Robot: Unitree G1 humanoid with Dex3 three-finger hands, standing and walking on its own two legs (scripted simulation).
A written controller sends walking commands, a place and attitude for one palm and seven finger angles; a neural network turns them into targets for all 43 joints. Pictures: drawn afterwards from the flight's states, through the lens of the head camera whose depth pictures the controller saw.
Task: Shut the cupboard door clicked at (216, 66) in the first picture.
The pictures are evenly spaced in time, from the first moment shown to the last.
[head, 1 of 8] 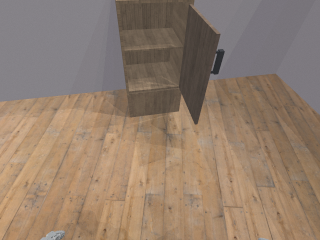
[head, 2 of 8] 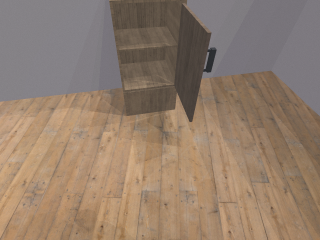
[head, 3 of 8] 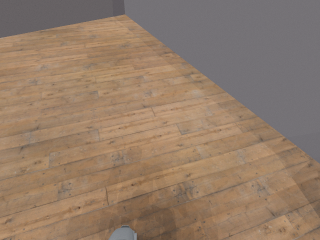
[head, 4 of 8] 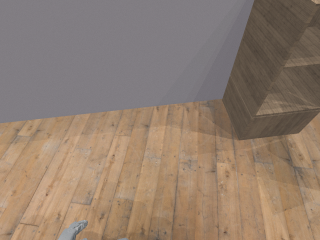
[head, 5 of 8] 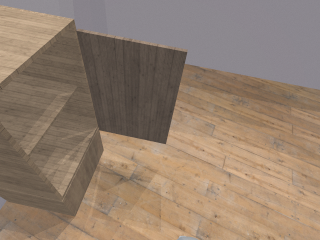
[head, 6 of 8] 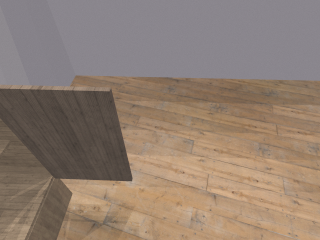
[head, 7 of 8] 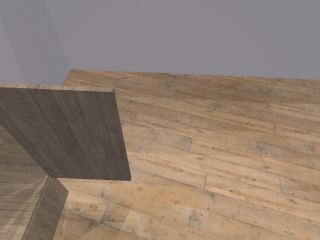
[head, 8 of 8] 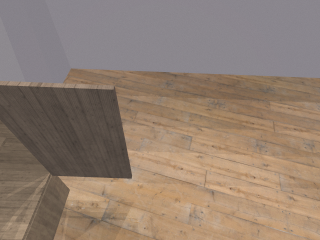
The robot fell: no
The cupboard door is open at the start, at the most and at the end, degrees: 90 90 90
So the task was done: no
